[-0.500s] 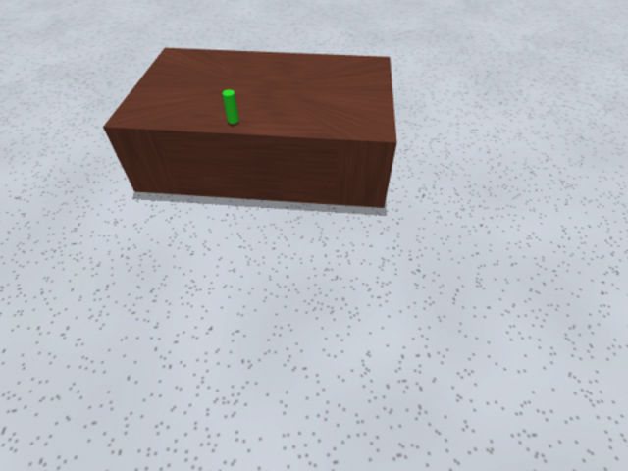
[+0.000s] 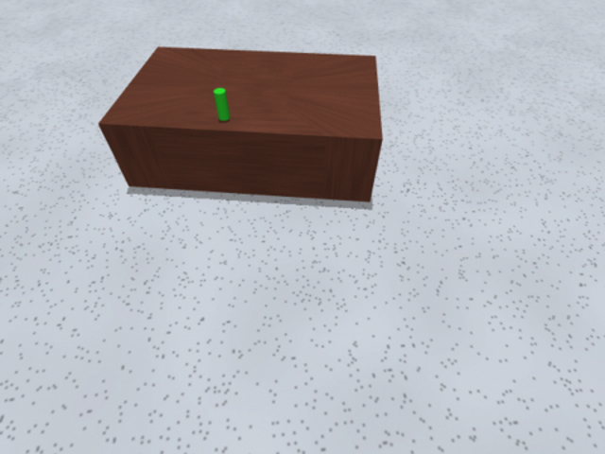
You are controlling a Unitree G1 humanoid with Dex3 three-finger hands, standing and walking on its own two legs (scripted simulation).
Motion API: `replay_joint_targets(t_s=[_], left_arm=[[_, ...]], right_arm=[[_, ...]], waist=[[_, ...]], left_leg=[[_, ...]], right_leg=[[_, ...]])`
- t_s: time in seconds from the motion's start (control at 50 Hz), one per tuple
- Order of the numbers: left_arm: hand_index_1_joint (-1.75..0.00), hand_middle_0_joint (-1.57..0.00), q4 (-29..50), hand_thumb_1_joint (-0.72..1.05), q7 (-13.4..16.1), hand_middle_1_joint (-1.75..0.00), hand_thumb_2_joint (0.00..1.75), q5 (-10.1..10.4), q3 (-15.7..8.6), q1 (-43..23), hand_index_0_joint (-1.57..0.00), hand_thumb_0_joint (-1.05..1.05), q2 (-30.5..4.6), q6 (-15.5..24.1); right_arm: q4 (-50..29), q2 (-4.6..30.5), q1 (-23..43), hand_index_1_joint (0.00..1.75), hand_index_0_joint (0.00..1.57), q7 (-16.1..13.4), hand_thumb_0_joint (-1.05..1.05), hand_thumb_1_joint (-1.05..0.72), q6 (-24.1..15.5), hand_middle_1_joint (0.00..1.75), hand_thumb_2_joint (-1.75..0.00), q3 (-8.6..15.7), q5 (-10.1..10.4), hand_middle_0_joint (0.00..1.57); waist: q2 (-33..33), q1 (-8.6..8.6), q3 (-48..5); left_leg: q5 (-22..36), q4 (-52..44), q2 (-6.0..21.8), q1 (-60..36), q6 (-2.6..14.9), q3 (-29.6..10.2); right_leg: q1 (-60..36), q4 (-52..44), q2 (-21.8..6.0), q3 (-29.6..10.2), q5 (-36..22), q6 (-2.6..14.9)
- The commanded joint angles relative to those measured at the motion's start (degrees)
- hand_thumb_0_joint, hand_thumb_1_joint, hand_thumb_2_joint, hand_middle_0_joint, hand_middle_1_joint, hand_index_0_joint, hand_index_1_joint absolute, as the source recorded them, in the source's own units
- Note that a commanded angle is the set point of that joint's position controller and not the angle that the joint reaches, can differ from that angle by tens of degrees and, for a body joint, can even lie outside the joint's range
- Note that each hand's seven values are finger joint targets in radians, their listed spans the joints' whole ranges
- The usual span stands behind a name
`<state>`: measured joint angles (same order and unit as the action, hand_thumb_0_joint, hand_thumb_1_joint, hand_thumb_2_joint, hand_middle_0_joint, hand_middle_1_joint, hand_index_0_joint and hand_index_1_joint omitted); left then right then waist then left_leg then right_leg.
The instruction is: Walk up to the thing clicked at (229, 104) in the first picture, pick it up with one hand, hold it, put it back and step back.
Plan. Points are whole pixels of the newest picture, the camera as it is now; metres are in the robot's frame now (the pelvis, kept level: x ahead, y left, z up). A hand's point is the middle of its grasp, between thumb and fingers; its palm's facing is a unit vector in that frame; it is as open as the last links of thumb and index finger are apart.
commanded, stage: stand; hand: left
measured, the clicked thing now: (222, 104) +1.45 +0.34 -0.36
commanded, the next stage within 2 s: walk up in 0.62 s
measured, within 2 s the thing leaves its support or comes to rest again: neither
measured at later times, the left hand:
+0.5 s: hand out of the picture +0.08 +0.26 -0.16, palm faces -0.02 -0.94 -0.33, open 7.3 cm
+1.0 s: hand out of the picture +0.12 +0.26 -0.13, palm faces -0.01 -0.90 -0.44, open 7.3 cm
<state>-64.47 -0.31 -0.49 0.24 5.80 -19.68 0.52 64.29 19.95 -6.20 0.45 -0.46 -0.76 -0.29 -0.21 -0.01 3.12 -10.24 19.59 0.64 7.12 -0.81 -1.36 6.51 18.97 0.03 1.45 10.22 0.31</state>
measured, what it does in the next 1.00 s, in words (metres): lifts its left foot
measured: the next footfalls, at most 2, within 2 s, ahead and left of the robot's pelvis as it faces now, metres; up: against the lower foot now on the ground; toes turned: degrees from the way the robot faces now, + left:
left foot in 1.24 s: +0.40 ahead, +0.08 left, +0.00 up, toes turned +3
right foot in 1.72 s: +0.60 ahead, -0.16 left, +0.00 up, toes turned -7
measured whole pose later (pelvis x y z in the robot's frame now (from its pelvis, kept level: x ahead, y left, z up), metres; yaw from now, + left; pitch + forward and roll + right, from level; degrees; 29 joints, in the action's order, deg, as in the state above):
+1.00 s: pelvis +0.09 -0.03 +0.00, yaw -2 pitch -2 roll +1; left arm -57.4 -1.7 -1.4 -4.1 17.9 -23.1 5.2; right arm 58.4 24.5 -12.5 4.0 0.7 4.5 -1.4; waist -2.9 -1.9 2.6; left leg -22.2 57.0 -2.0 22.1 1.7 -4.7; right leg 2.1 21.4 0.8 3.8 17.7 2.3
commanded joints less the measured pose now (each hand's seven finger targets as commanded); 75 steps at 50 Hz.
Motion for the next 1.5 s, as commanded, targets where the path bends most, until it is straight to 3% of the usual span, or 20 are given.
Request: replay_joint_targets(t_s=[0.0,0.58,0.6,0.62,0.72,0.76,0.82,0.84,0.86,0.88,0.9,0.96,1.0,1.12,1.2,1.24,1.26,1.28,1.38,1.48], left_arm=[[-0.30,-0.20,3.07,0.90,0.72,-0.30,0.90,-0.05,-2.45,-1.94,-0.20,0.00,-12.26,1.27],[-0.30,-0.20,3.19,0.90,0.79,-0.30,0.90,-0.18,-2.55,-1.23,-0.20,0.00,-12.13,1.14],[-0.30,-0.20,6.09,0.90,-0.74,-0.30,0.90,-0.75,-6.03,2.93,-0.20,0.00,-18.82,2.28],[-0.30,-0.20,5.89,0.90,-1.34,-0.30,0.90,-1.17,-6.16,2.36,-0.20,0.00,-17.98,2.34],[-0.30,-0.20,10.24,0.90,-2.39,-0.30,0.90,-1.06,-5.85,-2.78,-0.20,0.00,-13.80,3.20],[-0.30,-0.20,10.16,0.90,-2.58,-0.30,0.90,-1.10,-6.00,-0.71,-0.20,0.00,-14.74,3.95],[-0.30,-0.20,6.69,0.90,-2.59,-0.30,0.90,-1.00,-7.57,12.59,-0.20,0.00,-15.33,4.45],[-0.30,-0.20,4.06,0.90,-1.69,-0.30,0.90,-1.52,-8.97,20.98,-0.20,0.00,-19.41,5.19],[-0.30,-0.20,4.20,0.90,-0.85,-0.30,0.90,-1.92,-9.87,23.62,-0.20,0.00,-24.45,5.78],[-0.30,-0.20,7.01,0.90,-0.55,-0.30,0.90,-1.72,-9.25,17.99,-0.20,0.00,-23.40,5.63],[-0.30,-0.20,9.24,0.90,-0.41,-0.30,0.90,-1.39,-8.96,15.18,-0.20,0.00,-23.38,5.72],[-0.30,-0.20,11.33,0.90,0.34,-0.30,0.90,0.08,-7.46,10.78,-0.20,0.00,-17.17,6.10],[-0.30,-0.20,12.22,0.90,0.34,-0.30,0.90,0.29,-7.30,9.94,-0.20,0.00,-16.91,5.94],[-0.30,-0.20,14.10,0.90,-0.03,-0.30,0.90,-0.08,-6.96,12.46,-0.20,0.00,-17.78,5.38],[-0.30,-0.20,14.49,0.90,0.65,-0.30,0.90,1.23,-6.71,12.22,-0.20,0.00,-19.28,5.27],[-0.30,-0.20,15.79,0.90,1.01,-0.30,0.90,1.57,-5.75,14.57,-0.20,0.00,-16.98,4.98],[-0.30,-0.20,16.72,0.90,0.69,-0.30,0.90,2.70,-4.98,18.60,-0.20,0.00,-12.49,4.77],[-0.30,-0.20,16.14,0.90,1.26,-0.30,0.90,2.82,-5.82,19.85,-0.20,0.00,-16.42,4.52],[-0.30,-0.20,15.17,0.90,-0.80,-0.30,0.90,2.09,-5.19,17.90,-0.20,0.00,-15.47,4.41],[-0.30,-0.20,16.57,0.90,-2.21,-0.30,0.90,0.67,-5.72,15.46,-0.20,0.00,-13.79,4.22]], right_arm=[[-3.31,11.68,2.15,0.30,0.20,-1.08,0.00,-0.90,-1.20,0.30,-0.90,2.37,-0.23,0.20],[-3.40,12.00,1.81,0.30,0.20,-1.18,0.00,-0.90,-1.40,0.30,-0.90,2.49,-0.25,0.20],[-6.85,17.93,-1.36,0.30,0.20,0.62,0.00,-0.90,-2.25,0.30,-0.90,6.89,-1.52,0.20],[-6.62,17.95,-1.46,0.30,0.20,1.35,0.00,-0.90,-2.20,0.30,-0.90,7.28,-2.00,0.20],[-8.59,18.59,-3.90,0.30,0.20,2.18,0.00,-0.90,-2.73,0.30,-0.90,9.34,-2.13,0.20],[-10.10,17.82,-3.66,0.30,0.20,2.56,0.00,-0.90,-2.66,0.30,-0.90,9.55,-2.09,0.20],[-13.75,17.22,6.25,0.30,0.20,3.43,0.00,-0.90,-1.52,0.30,-0.90,9.14,-1.67,0.20],[-15.14,12.21,7.56,0.30,0.20,3.63,0.00,-0.90,-1.45,0.30,-0.90,7.50,-1.45,0.20],[-17.00,8.95,7.81,0.30,0.20,3.27,0.00,-0.90,-1.47,0.30,-0.90,6.23,-1.65,0.20],[-16.46,12.38,6.69,0.30,0.20,2.69,0.00,-0.90,-1.31,0.30,-0.90,6.84,-1.47,0.20],[-15.47,14.08,4.01,0.30,0.20,2.43,0.00,-0.90,-1.77,0.30,-0.90,7.14,-1.18,0.20],[-12.58,14.24,-0.54,0.30,0.20,3.10,0.00,-0.90,-1.79,0.30,-0.90,7.39,-0.78,0.20],[-13.36,13.31,-1.76,0.30,0.20,3.72,0.00,-0.90,-1.03,0.30,-0.90,6.85,-0.57,0.20],[-18.43,10.96,7.45,0.30,0.20,5.28,0.00,-0.90,-0.87,0.30,-0.90,6.66,-1.19,0.20],[-16.56,13.05,-1.95,0.30,0.20,4.62,0.00,-0.90,-1.41,0.30,-0.90,8.41,-2.18,0.20],[-14.04,16.93,-17.41,0.30,0.20,3.74,0.00,-0.90,-1.66,0.30,-0.90,10.89,-3.87,0.20],[-15.40,20.88,-20.40,0.30,0.20,3.11,0.00,-0.90,-1.86,0.30,-0.90,12.67,-4.03,0.20],[-16.22,21.85,-18.18,0.30,0.20,2.76,0.00,-0.90,-2.02,0.30,-0.90,12.36,-1.36,0.20],[-19.50,14.60,-5.36,0.30,0.20,1.95,0.00,-0.90,-3.32,0.30,-0.90,9.03,0.53,0.20],[-20.71,14.39,-5.99,0.30,0.20,2.94,0.00,-0.90,-5.13,0.30,-0.90,8.73,-0.51,0.20]], waist=[[-0.07,-0.25,-4.06],[-0.08,-0.36,-4.84],[-1.02,-0.21,-10.66],[-3.03,-0.29,-5.79],[-7.36,2.68,4.40],[-6.05,2.36,1.37],[-7.44,-6.74,-0.63],[6.93,-10.29,-2.08],[16.89,-10.34,1.49],[5.87,-7.79,3.13],[3.77,-5.94,3.66],[2.44,-1.44,2.13],[5.65,-0.46,1.43],[7.75,-4.12,4.76],[4.12,0.96,-0.28],[-3.51,8.20,-11.42],[-16.65,7.95,-16.60],[-13.94,7.22,-18.90],[-2.21,-0.15,1.74],[-6.86,-0.12,5.29]], left_leg=[[5.19,-3.54,6.44,0.22,1.91,-4.75],[8.45,-3.74,6.77,-0.38,2.17,-4.81],[-21.88,0.81,5.06,-2.22,6.65,-5.55],[-31.17,-0.06,5.73,1.56,7.68,-8.27],[-24.18,-8.87,17.39,-6.30,15.40,-21.29],[-23.65,-7.64,16.14,-7.12,15.32,-19.29],[-26.42,2.25,9.73,14.06,9.85,-7.79],[-22.69,21.79,1.61,24.69,6.07,0.92],[-23.12,36.43,-5.56,40.30,2.83,0.84],[-18.43,39.25,-2.62,40.47,2.22,-6.15],[-16.64,39.83,-0.17,39.32,2.42,-7.62],[-7.31,39.45,0.08,33.72,2.35,-8.49],[-3.15,35.42,-1.04,28.58,1.87,-4.90],[5.05,13.77,0.38,18.05,2.04,4.76],[6.74,11.30,-0.89,5.07,5.89,6.33],[0.50,9.79,1.11,-16.74,11.12,0.31],[-5.69,5.87,15.42,-27.36,16.56,-23.35],[-7.62,-0.72,21.87,-29.46,22.63,-39.89],[-4.07,-7.88,13.27,5.27,11.73,-10.05],[-6.01,-10.12,11.18,7.94,13.86,-2.98]], right_leg=[[-0.53,-3.19,-7.44,-5.73,-4.64,1.12],[-2.60,-2.69,-7.79,-5.41,-7.49,0.97],[-1.50,2.78,-5.13,-4.43,19.95,3.38],[5.63,5.82,-5.65,-5.99,28.04,4.06],[25.75,17.07,-3.39,-0.35,16.41,2.13],[22.66,14.17,-3.46,-0.78,16.51,1.70],[-5.71,4.27,-2.51,0.01,9.54,2.80],[-17.39,-4.23,-7.05,-9.81,17.02,2.96],[-21.35,-10.56,-19.14,-31.28,18.88,4.04],[-17.99,-12.59,-24.01,-34.72,18.07,7.40],[-17.08,-11.05,-25.89,-34.01,9.58,10.09],[-17.98,-6.38,-13.63,-10.92,-16.59,3.52],[-13.67,-5.20,-10.64,-3.71,-25.36,3.27],[-5.67,-8.20,-10.33,0.71,-19.61,4.32],[-5.04,5.84,-12.81,0.51,-31.56,6.09],[5.59,31.83,-7.90,3.70,-26.76,3.86],[20.05,49.04,2.76,2.00,4.34,0.75],[25.75,56.97,6.22,-4.60,22.17,2.39],[18.71,47.86,-3.30,-8.33,7.75,3.18],[20.46,30.23,-6.16,-2.55,3.94,-0.52]])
